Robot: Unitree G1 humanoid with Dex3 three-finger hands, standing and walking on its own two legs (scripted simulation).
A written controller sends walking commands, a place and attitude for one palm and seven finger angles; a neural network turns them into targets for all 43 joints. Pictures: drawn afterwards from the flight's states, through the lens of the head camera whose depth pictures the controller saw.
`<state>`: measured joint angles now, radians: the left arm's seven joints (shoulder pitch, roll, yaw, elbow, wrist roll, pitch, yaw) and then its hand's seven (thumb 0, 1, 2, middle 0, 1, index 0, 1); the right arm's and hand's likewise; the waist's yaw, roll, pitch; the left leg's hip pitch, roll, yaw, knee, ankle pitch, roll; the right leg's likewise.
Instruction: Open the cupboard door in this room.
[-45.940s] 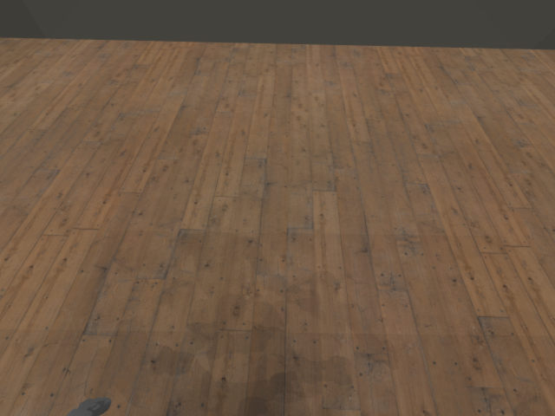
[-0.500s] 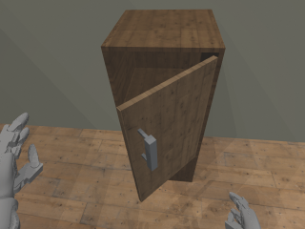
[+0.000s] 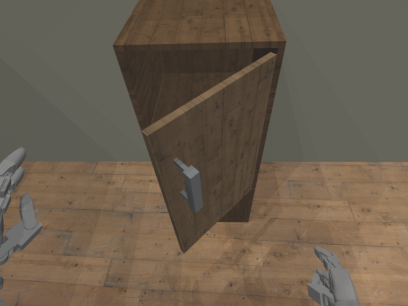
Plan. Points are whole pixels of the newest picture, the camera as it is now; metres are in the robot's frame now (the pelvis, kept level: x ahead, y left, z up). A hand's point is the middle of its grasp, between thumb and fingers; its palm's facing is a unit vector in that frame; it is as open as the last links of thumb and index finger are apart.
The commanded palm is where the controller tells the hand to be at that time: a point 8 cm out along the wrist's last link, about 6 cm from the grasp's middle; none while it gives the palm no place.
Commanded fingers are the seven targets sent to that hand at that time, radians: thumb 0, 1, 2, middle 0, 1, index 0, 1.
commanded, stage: step back with the hand held close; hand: left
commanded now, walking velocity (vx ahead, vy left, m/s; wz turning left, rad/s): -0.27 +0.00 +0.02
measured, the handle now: (187, 185) +0.36 +0.07 +0.01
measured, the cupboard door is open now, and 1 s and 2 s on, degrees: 46 46 46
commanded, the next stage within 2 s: stop stepping back and stand still in 1.16 s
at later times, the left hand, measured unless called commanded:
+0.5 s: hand out of the picture +0.11 +0.28 +0.15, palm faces +0.47 -0.73 -0.49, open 7.4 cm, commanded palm +0.05 +0.32 +0.17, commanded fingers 0.00 0.90 0.90 -0.20 -0.30 -0.20 -0.30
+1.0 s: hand out of the picture +0.07 +0.25 +0.15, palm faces +0.36 -0.81 -0.46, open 7.4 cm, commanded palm +0.00 +0.30 +0.17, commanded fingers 0.00 0.90 0.90 -0.20 -0.30 -0.20 -0.30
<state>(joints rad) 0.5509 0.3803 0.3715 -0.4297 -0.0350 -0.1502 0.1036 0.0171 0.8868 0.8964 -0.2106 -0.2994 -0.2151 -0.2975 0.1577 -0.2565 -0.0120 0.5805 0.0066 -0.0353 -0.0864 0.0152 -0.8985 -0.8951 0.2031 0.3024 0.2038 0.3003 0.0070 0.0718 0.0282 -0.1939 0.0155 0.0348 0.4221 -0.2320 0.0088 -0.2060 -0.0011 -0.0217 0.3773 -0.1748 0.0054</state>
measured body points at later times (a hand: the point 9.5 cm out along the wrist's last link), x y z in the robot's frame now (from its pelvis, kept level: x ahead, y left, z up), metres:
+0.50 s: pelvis -0.08 +0.01 -0.02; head -0.06 +0.02 +0.43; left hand +0.08 +0.32 +0.18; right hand +0.10 -0.22 -0.10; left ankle -0.01 +0.11 -0.74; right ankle +0.01 -0.12 -0.74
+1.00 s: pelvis -0.15 +0.00 -0.01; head -0.10 +0.02 +0.43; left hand +0.05 +0.29 +0.18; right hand +0.05 -0.21 -0.10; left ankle -0.01 +0.11 -0.74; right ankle -0.24 -0.10 -0.74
